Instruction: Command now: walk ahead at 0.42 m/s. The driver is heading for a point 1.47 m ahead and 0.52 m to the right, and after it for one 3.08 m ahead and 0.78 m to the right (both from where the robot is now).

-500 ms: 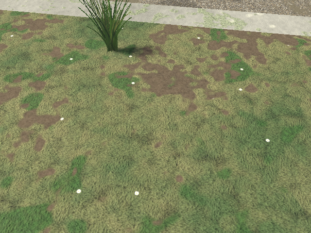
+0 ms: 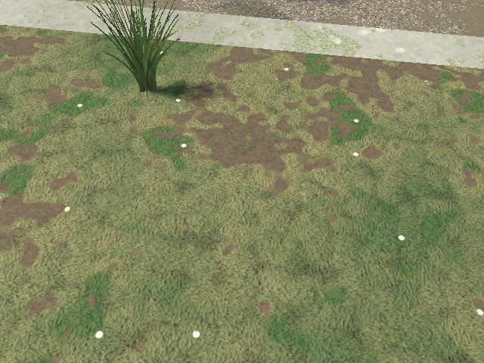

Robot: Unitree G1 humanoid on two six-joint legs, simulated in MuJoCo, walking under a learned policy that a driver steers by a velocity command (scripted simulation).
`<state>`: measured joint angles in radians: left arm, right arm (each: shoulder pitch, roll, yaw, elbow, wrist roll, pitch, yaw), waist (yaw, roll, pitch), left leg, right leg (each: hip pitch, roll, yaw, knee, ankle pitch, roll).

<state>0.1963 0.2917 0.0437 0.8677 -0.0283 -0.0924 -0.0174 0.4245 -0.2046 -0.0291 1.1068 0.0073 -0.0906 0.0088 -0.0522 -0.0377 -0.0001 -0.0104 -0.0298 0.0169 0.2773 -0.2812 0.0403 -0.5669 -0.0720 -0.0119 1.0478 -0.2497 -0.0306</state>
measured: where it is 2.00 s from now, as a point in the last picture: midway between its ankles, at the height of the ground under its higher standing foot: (265, 271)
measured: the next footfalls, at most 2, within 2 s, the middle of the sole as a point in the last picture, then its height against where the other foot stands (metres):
right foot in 0.24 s outside the picture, level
left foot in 0.78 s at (201, 325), level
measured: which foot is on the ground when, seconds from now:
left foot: down 0.00-0.26, up 0.28-0.76, down 0.78-1.00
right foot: up 0.00-0.22, down 0.24-0.80, up 0.82-1.00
